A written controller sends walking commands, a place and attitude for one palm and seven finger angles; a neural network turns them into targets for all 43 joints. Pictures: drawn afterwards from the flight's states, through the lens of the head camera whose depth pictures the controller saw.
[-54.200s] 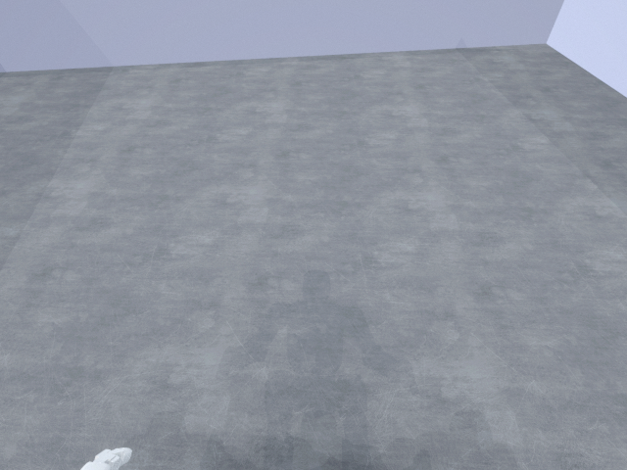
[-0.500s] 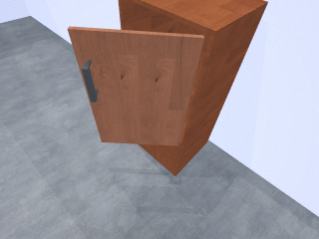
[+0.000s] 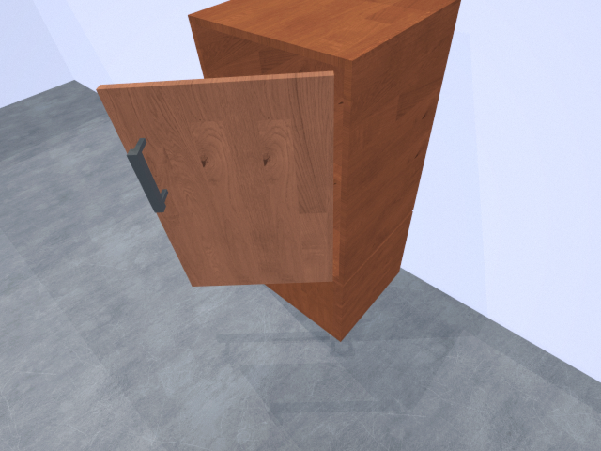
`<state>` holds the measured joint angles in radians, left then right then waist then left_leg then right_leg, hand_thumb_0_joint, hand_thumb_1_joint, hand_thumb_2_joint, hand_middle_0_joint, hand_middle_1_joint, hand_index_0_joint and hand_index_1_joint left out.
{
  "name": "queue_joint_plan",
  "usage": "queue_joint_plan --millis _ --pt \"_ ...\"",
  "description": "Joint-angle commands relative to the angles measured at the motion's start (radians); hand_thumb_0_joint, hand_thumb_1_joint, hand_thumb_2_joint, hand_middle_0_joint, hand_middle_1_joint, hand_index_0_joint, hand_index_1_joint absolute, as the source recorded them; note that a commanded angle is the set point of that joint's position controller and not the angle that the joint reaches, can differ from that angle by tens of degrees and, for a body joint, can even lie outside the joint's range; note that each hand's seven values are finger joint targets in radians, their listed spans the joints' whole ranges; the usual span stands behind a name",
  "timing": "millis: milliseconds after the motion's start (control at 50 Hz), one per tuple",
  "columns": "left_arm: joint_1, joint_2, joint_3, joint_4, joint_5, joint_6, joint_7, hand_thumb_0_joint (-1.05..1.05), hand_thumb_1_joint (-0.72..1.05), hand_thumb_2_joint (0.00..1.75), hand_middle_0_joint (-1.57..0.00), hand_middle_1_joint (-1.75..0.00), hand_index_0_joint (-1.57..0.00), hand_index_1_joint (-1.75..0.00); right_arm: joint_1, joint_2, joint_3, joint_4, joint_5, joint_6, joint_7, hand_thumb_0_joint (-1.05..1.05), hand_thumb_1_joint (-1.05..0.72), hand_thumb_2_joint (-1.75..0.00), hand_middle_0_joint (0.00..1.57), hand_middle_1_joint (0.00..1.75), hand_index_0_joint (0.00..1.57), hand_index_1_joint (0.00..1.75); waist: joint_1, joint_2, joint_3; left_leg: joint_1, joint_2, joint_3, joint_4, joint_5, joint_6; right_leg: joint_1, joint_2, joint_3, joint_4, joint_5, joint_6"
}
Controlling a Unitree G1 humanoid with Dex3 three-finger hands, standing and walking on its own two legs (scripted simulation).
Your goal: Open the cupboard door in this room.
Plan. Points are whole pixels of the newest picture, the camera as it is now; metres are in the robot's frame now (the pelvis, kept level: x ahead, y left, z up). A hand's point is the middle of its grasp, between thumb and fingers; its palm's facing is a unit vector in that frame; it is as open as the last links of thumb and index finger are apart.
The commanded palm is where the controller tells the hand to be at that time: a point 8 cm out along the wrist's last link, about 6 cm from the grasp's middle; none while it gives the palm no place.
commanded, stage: look again from close up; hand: left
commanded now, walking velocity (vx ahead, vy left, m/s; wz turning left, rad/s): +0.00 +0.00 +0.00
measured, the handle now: (150, 176) +0.59 +0.33 +0.04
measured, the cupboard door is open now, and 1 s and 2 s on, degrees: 42 42 42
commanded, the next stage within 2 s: shuffle to correct the standing spot in 0.14 s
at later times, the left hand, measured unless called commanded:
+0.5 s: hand out of the picture +0.00 +0.16 -0.17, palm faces +0.10 -0.98 -0.19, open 7.4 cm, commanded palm none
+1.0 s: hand out of the picture +0.06 +0.21 -0.15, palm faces +0.12 -0.96 -0.26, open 7.3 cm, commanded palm none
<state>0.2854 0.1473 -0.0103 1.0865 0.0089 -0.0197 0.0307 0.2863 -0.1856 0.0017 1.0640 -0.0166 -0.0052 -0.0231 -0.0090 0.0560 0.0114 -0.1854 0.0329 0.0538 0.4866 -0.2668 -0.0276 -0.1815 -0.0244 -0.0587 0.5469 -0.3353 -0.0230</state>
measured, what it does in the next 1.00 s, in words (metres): lifts its left foot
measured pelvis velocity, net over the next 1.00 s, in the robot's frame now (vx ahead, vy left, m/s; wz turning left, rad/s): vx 0.06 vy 0.03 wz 0.02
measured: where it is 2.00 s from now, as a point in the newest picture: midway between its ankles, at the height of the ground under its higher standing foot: outside the picture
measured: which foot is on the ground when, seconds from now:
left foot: down 0.00-0.82, up 0.84-1.00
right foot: down 0.00-1.00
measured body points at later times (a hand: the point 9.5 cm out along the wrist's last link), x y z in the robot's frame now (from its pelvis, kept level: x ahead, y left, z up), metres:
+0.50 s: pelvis +0.01 -0.01 +0.00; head +0.02 -0.02 +0.45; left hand -0.01 +0.21 -0.16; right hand +0.00 -0.24 -0.16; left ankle +0.00 +0.12 -0.73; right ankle -0.02 -0.10 -0.74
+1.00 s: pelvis +0.06 +0.03 +0.01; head +0.08 +0.00 +0.45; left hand +0.06 +0.26 -0.13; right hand +0.11 -0.20 -0.16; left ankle +0.05 +0.18 -0.66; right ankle +0.02 -0.06 -0.74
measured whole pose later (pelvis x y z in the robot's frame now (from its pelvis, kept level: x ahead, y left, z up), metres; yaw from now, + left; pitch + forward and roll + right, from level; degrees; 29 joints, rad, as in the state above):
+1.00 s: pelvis +0.06 +0.03 +0.01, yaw +1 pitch +0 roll +4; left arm 0.30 0.13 0.04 1.02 0.03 -0.03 0.04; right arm 0.23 -0.19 -0.04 1.02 -0.02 0.04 0.00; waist 0.04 0.00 0.04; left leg -0.48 0.02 0.06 1.02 -0.39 -0.03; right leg -0.19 -0.11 -0.13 0.54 -0.35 -0.02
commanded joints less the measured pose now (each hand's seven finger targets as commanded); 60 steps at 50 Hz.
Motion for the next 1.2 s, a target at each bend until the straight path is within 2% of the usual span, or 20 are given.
queue_joint_plan --millis 0,240,380,440,500,540,580,640,740,760,780,800,820,840,940,1080,1120,1140,1160,1180 --pt "0.041 0.139 0.022 -0.04 0.001 -0.011 0.005 0.0 0.9 0.9 -0.2 -0.3 -0.2 -0.3 0.032 -0.062 -0.004 -0.034 -0.001 -0.015 0.001 0.0 -0.9 -0.9 0.2 0.3 0.2 0.3 0.005 -0.119 0.099 -0.034 0.044 -0.038 -0.07 0.085 0.044 -0.09 -0.089 0.124 -0.194 0.105 -0.023" --pt "0.047 0.142 0.031 -0.026 0.0 -0.016 0.003 0.0 0.9 0.9 -0.2 -0.3 -0.2 -0.3 0.051 -0.048 -0.002 0.016 0.001 -0.017 -0.006 0.0 -0.9 -0.9 0.2 0.3 0.2 0.3 0.013 -0.07 0.044 -0.02 0.053 -0.016 -0.06 0.113 0.027 -0.016 -0.098 0.131 -0.205 0.234 -0.031" --pt "0.074 0.183 0.062 -0.034 0.012 -0.004 0.004 0.0 0.9 0.9 -0.2 -0.3 -0.2 -0.3 0.045 -0.041 -0.014 -0.002 -0.001 0.003 0.001 0.0 -0.9 -0.9 0.2 0.3 0.2 0.3 0.035 -0.164 0.111 -0.135 0.024 0.025 0.075 -0.07 0.023 -0.024 -0.227 0.268 -0.299 0.059 -0.107" --pt "0.088 0.183 0.075 -0.042 0.016 -0.004 0.007 0.0 0.9 0.9 -0.2 -0.3 -0.2 -0.3 0.04 -0.041 -0.019 -0.019 -0.003 0.001 0.004 0.0 -0.9 -0.9 0.2 0.3 0.2 0.3 0.041 -0.157 0.12 -0.177 0.029 0.015 0.12 -0.098 0.027 -0.014 -0.272 0.291 -0.277 0.146 -0.147" --pt "0.057 0.171 0.082 -0.054 0.017 0.005 0.009 0.0 0.9 0.9 -0.2 -0.3 -0.2 -0.3 0.096 -0.034 -0.02 -0.013 0.0 -0.007 0.004 0.0 -0.9 -0.9 0.2 0.3 0.2 0.3 0.012 -0.143 0.086 -0.048 0.025 0.023 -0.025 0.004 0.034 -0.063 -0.225 0.185 -0.159 0.205 -0.114" --pt "0.052 0.121 0.074 -0.067 0.015 0.014 0.005 0.0 0.9 0.9 -0.2 -0.3 -0.2 -0.3 0.144 -0.086 -0.029 -0.006 -0.007 -0.014 0.002 0.0 -0.9 -0.9 0.2 0.3 0.2 0.3 0.003 0.022 0.046 0.055 0.115 -0.067 -0.08 0.199 0.081 -0.136 -0.091 0.039 0.007 0.061 -0.054" --pt "0.02 0.067 0.061 -0.085 0.022 0.025 0.003 0.0 0.9 0.9 -0.2 -0.3 -0.2 -0.3 0.157 -0.121 -0.038 -0.014 -0.012 -0.007 -0.004 0.0 -0.9 -0.9 0.2 0.3 0.2 0.3 -0.002 0.209 0.081 0.057 0.23 -0.22 -0.198 0.169 0.196 -0.264 0.0 -0.057 0.215 -0.233 -0.015" --pt "-0.015 0.064 0.058 -0.102 0.019 0.024 -0.005 0.0 0.9 0.9 -0.2 -0.3 -0.2 -0.3 0.119 -0.101 -0.033 -0.045 -0.012 -0.011 -0.006 0.0 -0.9 -0.9 0.2 0.3 0.2 0.3 0.003 0.109 0.074 0.038 0.249 -0.222 -0.193 0.264 0.258 -0.315 -0.04 -0.018 0.397 -0.26 -0.028" --pt "0.106 0.044 0.059 -0.065 0.019 0.006 -0.003 0.0 0.9 0.9 -0.2 -0.3 -0.2 -0.3 0.038 -0.115 -0.038 -0.079 -0.006 -0.01 -0.003 0.0 -0.9 -0.9 0.2 0.3 0.2 0.3 0.079 -0.029 -0.022 -0.052 0.15 -0.056 -0.018 0.336 0.175 -0.008 -0.045 -0.055 -0.008 0.075 -0.004" --pt "0.151 0.095 0.07 -0.051 0.023 -0.003 0.005 0.0 0.9 0.9 -0.2 -0.3 -0.2 -0.3 0.034 -0.093 -0.039 -0.084 0.004 -0.012 0.001 0.0 -0.9 -0.9 0.2 0.3 0.2 0.3 0.096 -0.134 -0.039 -0.166 0.097 -0.004 0.07 0.214 0.122 0.131 -0.145 0.066 -0.089 0.18 -0.03" --pt "0.214 0.188 0.093 -0.042 0.027 -0.009 0.015 0.0 0.9 0.9 -0.2 -0.3 -0.2 -0.3 0.004 -0.059 -0.035 -0.11 0.008 -0.013 0.006 0.0 -0.9 -0.9 0.2 0.3 0.2 0.3 0.116 -0.344 -0.042 -0.36 -0.012 0.068 0.234 -0.061 0.055 0.257 -0.374 0.372 -0.172 0.414 -0.118" --pt "0.25 0.229 0.097 -0.039 0.017 -0.014 0.017 0.0 0.9 0.9 -0.2 -0.3 -0.2 -0.3 -0.034 -0.072 -0.04 -0.129 -0.001 -0.006 0.006 0.0 -0.9 -0.9 0.2 0.3 0.2 0.3 0.123 -0.298 -0.016 -0.41 -0.025 0.022 0.432 -0.323 0.025 0.221 -0.509 0.465 -0.222 0.658 -0.214" --pt "0.226 0.212 0.096 -0.045 0.019 -0.017 0.023 0.0 0.9 0.9 -0.2 -0.3 -0.2 -0.3 -0.033 -0.068 -0.043 -0.125 -0.004 0.002 0.005 0.0 -0.9 -0.9 0.2 0.3 0.2 0.3 0.102 -0.216 -0.007 -0.416 -0.002 -0.046 0.534 -0.303 0.021 0.188 -0.487 0.408 -0.202 0.703 -0.241" --pt "0.181 0.19 0.096 -0.051 0.021 -0.017 0.026 0.0 0.9 0.9 -0.2 -0.3 -0.2 -0.3 -0.051 -0.06 -0.045 -0.115 -0.007 0.011 0.009 0.0 -0.9 -0.9 0.2 0.3 0.2 0.3 0.093 -0.261 0.044 -0.447 0.008 -0.056 0.591 -0.269 0.018 0.132 -0.443 0.358 -0.203 0.705 -0.217" --pt "0.094 0.179 0.093 -0.09 0.025 -0.015 0.02 0.0 0.9 0.9 -0.2 -0.3 -0.2 -0.3 -0.071 -0.031 -0.045 -0.123 0.0 0.028 0.037 0.0 -0.9 -0.9 0.2 0.3 0.2 0.3 0.053 -0.233 0.039 -0.398 0.009 0.0 0.532 -0.09 -0.007 0.061 -0.305 0.093 -0.176 0.684 -0.132" --pt "0.063 0.25 0.117 -0.121 0.034 0.007 0.012 0.0 0.9 0.9 -0.2 -0.3 -0.2 -0.3 -0.122 -0.038 -0.051 -0.169 0.01 0.022 0.042 0.0 -0.9 -0.9 0.2 0.3 0.2 0.3 0.058 -0.264 0.036 -0.2 -0.027 0.078 0.199 -0.02 -0.012 -0.029 -0.299 0.065 -0.107 0.532 -0.098" --pt "0.042 0.255 0.118 -0.12 0.029 0.017 0.011 0.0 0.9 0.9 -0.2 -0.3 -0.2 -0.3 -0.048 -0.06 -0.057 -0.152 0.007 0.015 0.036 0.0 -0.9 -0.9 0.2 0.3 0.2 0.3 0.018 -0.226 -0.002 -0.038 -0.043 0.106 0.036 0.086 -0.007 -0.08 -0.268 0.044 -0.01 0.473 -0.067" --pt "0.044 0.231 0.112 -0.127 0.025 0.023 0.01 0.0 0.9 0.9 -0.2 -0.3 -0.2 -0.3 0.016 -0.098 -0.065 -0.136 0.002 0.008 0.028 0.0 -0.9 -0.9 0.2 0.3 0.2 0.3 -0.008 -0.147 -0.052 0.084 -0.016 0.1 -0.025 0.188 0.01 -0.112 -0.22 0.013 0.121 0.403 -0.042" --pt "0.053 0.174 0.106 -0.138 0.015 0.031 0.006 0.0 0.9 0.9 -0.2 -0.3 -0.2 -0.3 0.064 -0.186 -0.086 -0.132 -0.007 0.002 0.022 0.0 -0.9 -0.9 0.2 0.3 0.2 0.3 -0.025 0.089 -0.119 0.206 0.177 -0.122 -0.037 0.462 0.1 -0.249 -0.108 -0.065 0.319 0.045 0.011" --pt "0.033 0.119 0.09 -0.167 0.015 0.044 0.013 0.0 0.9 0.9 -0.2 -0.3 -0.2 -0.3 0.105 -0.251 -0.096 -0.139 -0.001 0.012 0.016 0.0 -0.9 -0.9 0.2 0.3 0.2 0.3 -0.035 0.243 -0.147 0.149 0.338 -0.313 -0.101 0.692 0.228 -0.323 -0.022 -0.031 0.577 -0.384 0.03"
